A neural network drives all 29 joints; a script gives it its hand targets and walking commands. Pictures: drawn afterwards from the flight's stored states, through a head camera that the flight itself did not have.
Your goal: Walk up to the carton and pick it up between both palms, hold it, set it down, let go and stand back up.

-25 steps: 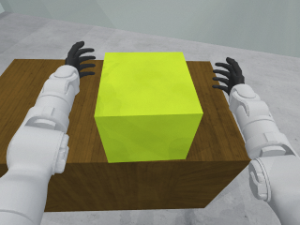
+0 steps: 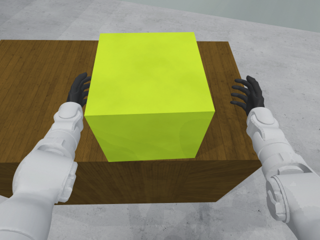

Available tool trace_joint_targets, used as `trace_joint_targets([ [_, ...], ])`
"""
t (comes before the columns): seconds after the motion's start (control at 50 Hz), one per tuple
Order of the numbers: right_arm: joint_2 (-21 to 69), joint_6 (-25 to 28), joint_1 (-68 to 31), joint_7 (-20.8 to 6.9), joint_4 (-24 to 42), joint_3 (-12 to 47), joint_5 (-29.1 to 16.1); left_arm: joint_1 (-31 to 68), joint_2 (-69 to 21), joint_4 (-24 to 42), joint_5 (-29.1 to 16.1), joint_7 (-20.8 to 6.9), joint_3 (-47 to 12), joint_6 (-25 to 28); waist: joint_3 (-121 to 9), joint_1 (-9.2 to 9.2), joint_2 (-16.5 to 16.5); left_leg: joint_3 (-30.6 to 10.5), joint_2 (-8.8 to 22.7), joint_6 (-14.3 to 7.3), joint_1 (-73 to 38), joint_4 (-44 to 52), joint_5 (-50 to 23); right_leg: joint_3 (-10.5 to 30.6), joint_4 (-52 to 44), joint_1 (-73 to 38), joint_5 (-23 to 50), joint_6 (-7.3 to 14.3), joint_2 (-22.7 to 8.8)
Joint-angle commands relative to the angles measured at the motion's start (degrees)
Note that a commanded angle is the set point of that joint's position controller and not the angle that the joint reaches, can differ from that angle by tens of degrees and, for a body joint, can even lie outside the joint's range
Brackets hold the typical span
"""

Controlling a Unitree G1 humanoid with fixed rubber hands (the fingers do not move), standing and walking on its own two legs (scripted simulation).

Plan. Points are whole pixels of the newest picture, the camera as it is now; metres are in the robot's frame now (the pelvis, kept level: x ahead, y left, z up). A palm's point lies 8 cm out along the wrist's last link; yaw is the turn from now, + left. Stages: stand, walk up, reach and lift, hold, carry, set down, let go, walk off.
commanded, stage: reach and lift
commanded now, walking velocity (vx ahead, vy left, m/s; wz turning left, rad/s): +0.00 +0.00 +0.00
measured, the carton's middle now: (150, 98) +0.48 +0.06 +0.02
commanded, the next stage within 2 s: none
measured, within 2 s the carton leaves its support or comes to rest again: neither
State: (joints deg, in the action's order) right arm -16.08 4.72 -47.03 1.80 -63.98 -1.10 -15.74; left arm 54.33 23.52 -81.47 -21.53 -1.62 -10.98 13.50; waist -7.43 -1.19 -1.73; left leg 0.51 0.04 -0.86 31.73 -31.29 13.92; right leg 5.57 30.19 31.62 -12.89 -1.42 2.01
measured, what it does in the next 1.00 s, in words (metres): stands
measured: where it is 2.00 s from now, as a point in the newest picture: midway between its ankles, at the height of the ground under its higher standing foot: outside the picture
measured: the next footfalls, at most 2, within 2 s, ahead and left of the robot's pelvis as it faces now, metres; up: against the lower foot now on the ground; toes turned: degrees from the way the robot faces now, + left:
none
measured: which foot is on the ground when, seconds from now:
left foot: down 0.00-1.00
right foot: down 0.00-1.00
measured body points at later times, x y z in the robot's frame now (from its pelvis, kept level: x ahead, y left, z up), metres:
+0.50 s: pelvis +0.00 -0.01 -0.01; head +0.09 +0.01 +0.43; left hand +0.46 +0.24 +0.05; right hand +0.45 -0.16 +0.05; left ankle +0.00 +0.11 -0.73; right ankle +0.01 -0.13 -0.73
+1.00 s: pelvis +0.00 +0.00 -0.01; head +0.09 +0.02 +0.43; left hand +0.46 +0.22 +0.05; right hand +0.45 -0.14 +0.06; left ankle +0.00 +0.11 -0.73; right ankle +0.01 -0.13 -0.73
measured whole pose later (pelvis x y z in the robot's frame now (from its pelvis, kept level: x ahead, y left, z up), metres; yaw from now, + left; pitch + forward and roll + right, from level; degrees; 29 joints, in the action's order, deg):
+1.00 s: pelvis +0.00 +0.00 -0.01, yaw +1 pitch +21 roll +0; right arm -7.5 11.3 -48.6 8.6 -62.2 4.5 -16.6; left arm 56.7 18.7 -81.6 -22.2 -0.9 -3.0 17.4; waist -11.6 -1.2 -3.2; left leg 0.5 -0.5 -0.3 39.9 -32.5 13.5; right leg 5.6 33.4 40.7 -13.6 -1.2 1.6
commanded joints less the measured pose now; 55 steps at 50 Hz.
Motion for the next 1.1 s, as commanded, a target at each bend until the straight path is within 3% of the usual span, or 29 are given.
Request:
trace_joint_targets([
  [0.0, -4.85, 7.07, -30.82, 1.07, 12.91, 7.48, -7.60, 33.46, 10.91, 6.93, -8.79, -0.66, 2.43, 8.38, -51.18, 2.17, -0.75, -0.04, -0.42, 0.42, -4.69, -6.60, -24.71, -6.75, 5.27, -8.79, 24.91, -1.12, -2.42],
  [0.02, -4.72, 7.65, -31.41, 1.04, 13.17, 8.87, -8.63, 33.62, 11.18, 5.73, -8.70, -1.24, 2.11, 8.80, -50.27, 2.21, 0.81, 0.56, -0.95, 0.19, -3.50, -6.38, -24.83, -7.00, 6.15, -8.94, 26.26, -1.90, -2.72],
  [0.04, -4.01, 7.94, -30.90, 1.53, 15.11, 10.69, -8.57, 33.25, 12.89, 8.85, -9.03, -1.19, 4.64, 9.47, -55.72, 2.63, -2.42, 1.27, -1.21, -1.00, -2.25, -5.91, -26.26, -4.78, 6.02, -15.59, 32.82, -2.69, -3.16],
  [0.06, -5.09, 8.75, -29.99, 2.16, 13.64, 8.85, -7.17, 32.50, 12.13, 8.61, -7.03, -1.22, 5.03, 9.32, -55.38, 1.00, 0.89, 1.37, -1.58, 0.26, -1.19, -6.36, -26.47, -6.00, 7.36, -17.16, 37.10, -2.98, -2.79],
  [0.1, -3.75, 9.81, -27.92, 3.41, 15.48, 9.84, -6.81, 30.61, 11.24, 10.49, -7.49, -2.31, 3.74, 10.01, -56.92, -0.82, -0.31, 1.38, -1.74, 0.27, 0.00, -6.78, -26.94, -5.90, 8.61, -20.30, 42.31, -3.66, -3.13],
  [0.16, -0.50, 9.70, -27.93, 3.93, 18.87, 13.28, -8.56, 30.16, 12.44, 7.89, -6.06, -3.18, 7.60, 9.68, -55.47, 2.22, -3.70, 2.63, -2.18, -1.87, 5.29, -5.49, -23.94, -4.14, 8.98, -24.24, 43.92, -4.81, -4.09],
  [0.22, -0.04, 10.92, -28.39, 4.79, 19.11, 12.06, -6.98, 30.06, 9.57, 13.65, -5.76, -3.18, 5.63, 9.88, -57.45, -0.61, -1.50, 2.06, -1.90, -0.29, 5.82, -5.14, -24.49, -5.07, 10.01, -25.71, 47.17, -4.75, -3.88],
  [0.24, 1.72, 10.85, -27.51, 5.31, 21.10, 11.93, -7.11, 29.15, 9.44, 11.61, -4.92, -3.25, 7.91, 9.55, -56.58, -0.12, -3.70, 2.53, -2.39, -0.69, 6.21, -4.73, -24.95, -4.57, 9.94, -27.20, 48.39, -5.09, -3.78],
  [0.28, 2.29, 11.57, -29.49, 5.75, 21.99, 11.58, -6.37, 30.58, 9.16, 13.76, -4.49, -3.14, 8.23, 9.98, -57.28, -0.23, -2.46, 2.49, -1.94, 0.06, 3.73, -5.43, -27.82, -4.93, 9.33, -26.08, 48.80, -4.55, -3.63],
  [0.3, 1.72, 11.21, -29.58, 5.46, 19.31, 10.58, -6.25, 31.46, 7.70, 12.74, -4.02, -3.00, 7.33, 9.92, -56.64, -0.95, -1.82, 1.77, -1.69, 0.18, 3.33, -5.42, -25.52, -5.42, 8.98, -23.48, 43.03, -4.11, -3.25],
  [0.36, 2.53, 11.65, -29.42, 5.81, 17.95, 8.71, -4.35, 30.96, 5.76, 14.75, -2.74, -3.01, 7.58, 9.60, -54.95, -1.32, 1.22, 1.07, -1.10, 1.64, 1.08, -6.60, -27.47, -6.26, 9.16, -20.66, 43.03, -3.58, -2.85],
  [0.38, 2.38, 11.36, -32.27, 6.16, 16.58, 6.86, -2.87, 33.42, 5.54, 10.14, -3.08, -3.03, 6.57, 9.14, -51.61, -2.08, 1.33, 0.83, -0.67, 1.91, 0.37, -5.98, -25.91, -6.76, 7.73, -16.98, 37.28, -2.90, -2.40],
  [0.44, 2.74, 11.56, -29.94, 6.56, 17.41, 4.90, -1.48, 31.15, 4.17, 13.39, 0.46, -1.97, 8.09, 8.34, -55.13, -1.06, 3.13, 1.51, -0.38, 2.66, -5.45, -6.74, -29.23, -7.13, 5.66, -15.09, 35.49, -2.62, -1.84],
  [0.5, 3.51, 10.27, -32.45, 6.55, 11.30, 2.27, 0.10, 35.20, 2.00, 10.60, -0.21, -2.13, 6.34, 7.55, -50.28, -2.88, 5.74, 0.51, -0.08, 3.41, -5.83, -6.72, -27.07, -7.94, 4.53, -10.42, 27.07, -1.07, -1.60],
  [0.54, 4.91, 9.95, -30.97, 6.55, 10.64, 2.57, 1.03, 33.34, -0.16, 9.43, 0.25, -1.60, 6.82, 7.40, -47.37, -2.56, 3.84, 0.83, 0.32, 2.80, -8.48, -6.67, -27.53, -7.78, 4.27, -8.16, 27.46, -0.73, -1.63],
  [0.58, 3.14, 10.19, -32.29, 7.02, 8.78, -0.86, 2.31, 34.77, 1.08, 11.71, 2.21, -0.98, 8.00, 7.14, -50.48, -2.50, 8.05, 0.28, 0.55, 4.06, -10.23, -6.96, -29.64, -7.78, 3.55, -7.19, 26.06, -0.60, -1.43],
  [0.6, 3.55, 9.84, -33.94, 6.75, 8.14, 0.38, 2.09, 34.55, -0.01, 8.96, 2.26, -1.02, 7.75, 7.25, -47.39, -1.73, 7.10, 0.29, 0.78, 3.51, -8.75, -6.65, -25.69, -7.35, 3.28, -5.93, 21.78, -0.55, -1.66],
  [0.62, 4.76, 9.95, -31.40, 7.11, 11.14, -1.15, 2.80, 35.22, 0.69, 15.24, 2.36, -0.61, 7.57, 7.91, -50.45, -2.72, 7.26, 0.45, 0.91, 3.84, -11.73, -6.50, -29.09, -8.56, 3.18, -6.85, 23.91, -0.14, -1.13],
  [0.66, 4.98, 9.32, -33.33, 6.68, 9.87, -0.15, 3.00, 36.31, -1.54, 9.85, 2.10, -0.64, 7.35, 7.10, -48.36, -1.57, 7.45, 0.88, 0.97, 4.33, -11.64, -6.06, -28.05, -8.78, 2.70, -3.51, 19.39, 0.13, -1.03],
  [0.7, 4.34, 10.18, -32.71, 6.97, 9.71, -2.79, 4.13, 36.56, -3.02, 11.76, 2.61, -0.23, 6.61, 7.25, -47.13, -3.88, 7.43, -0.62, 1.31, 5.02, -12.14, -6.60, -27.80, -8.90, 2.71, -1.38, 18.90, 0.50, -0.59],
  [0.72, 3.82, 10.46, -32.56, 7.01, 13.69, -2.73, 4.51, 34.01, -1.57, 17.23, 3.21, 0.31, 8.44, 8.20, -53.55, -2.23, 6.95, 0.21, 1.24, 4.91, -16.19, -6.02, -33.28, -8.42, 1.58, -5.27, 24.78, 0.62, -0.96],
  [0.74, 4.63, 9.51, -34.35, 7.02, 8.19, -3.54, 4.39, 37.06, -1.75, 9.91, 2.34, 0.23, 7.54, 7.30, -48.65, -2.87, 6.77, 0.98, 0.79, 4.67, -11.70, -7.00, -29.02, -8.37, 2.22, -1.89, 20.25, 0.48, -1.00],
  [0.78, 4.58, 10.64, -32.38, 6.99, 9.55, -4.12, 4.42, 36.14, -2.79, 15.40, 3.34, 0.45, 6.93, 8.16, -52.72, -3.43, 8.91, -0.33, 1.27, 5.53, -14.54, -7.77, -32.72, -8.61, 3.15, -3.03, 23.68, 0.77, -0.54],
  [0.8, 5.70, 10.17, -32.24, 6.89, 9.88, -1.78, 4.26, 34.17, -2.44, 11.76, 3.43, 0.20, 8.70, 7.88, -49.12, -1.36, 5.68, 0.36, 1.04, 4.55, -12.29, -7.64, -30.43, -8.75, 2.88, -3.60, 21.90, 0.35, -0.78],
  [0.9, 7.84, 10.30, -32.01, 7.69, 12.30, -1.97, 5.30, 32.18, -2.26, 10.14, 5.94, -0.73, 11.54, 8.18, -49.81, -1.09, 3.97, 1.48, -0.08, 3.60, -8.04, -6.05, -29.80, -6.48, 3.09, -12.60, 29.59, -0.62, -2.00],
  [0.94, 10.10, 9.56, -32.47, 7.32, 8.54, -1.87, 5.73, 33.55, -4.44, 8.33, 6.39, -0.97, 10.89, 7.84, -45.69, -1.91, 3.77, 1.13, 0.41, 3.55, -7.62, -6.05, -26.87, -7.07, 3.01, -9.08, 25.97, -0.25, -1.86],
  [0.96, 11.11, 10.57, -33.70, 6.57, 14.23, -2.03, 6.18, 34.52, -6.00, 13.38, 6.14, -1.08, 10.01, 9.50, -50.37, -1.33, 3.98, 0.84, 0.43, 3.53, -8.94, -6.82, -28.06, -7.09, 3.48, -10.40, 26.75, 0.00, -2.26],
  [0.98, 9.84, 11.17, -31.45, 7.04, 10.74, -5.57, 7.79, 35.51, -4.98, 15.79, 8.05, -0.44, 11.10, 9.71, -51.39, -3.38, 7.19, 0.42, 0.46, 4.58, -12.19, -6.92, -30.81, -8.02, 2.92, -8.67, 27.60, 0.19, -1.70],
  [1.08, 12.34, 10.92, -33.71, 5.39, 7.96, -6.98, 11.39, 35.99, -8.78, 9.13, 11.14, -1.59, 12.48, 9.74, -47.20, -2.39, 5.46, -0.09, 1.36, 4.36, -14.08, -5.17, -27.10, -8.50, 0.56, -4.35, 18.04, 1.31, -1.38],
])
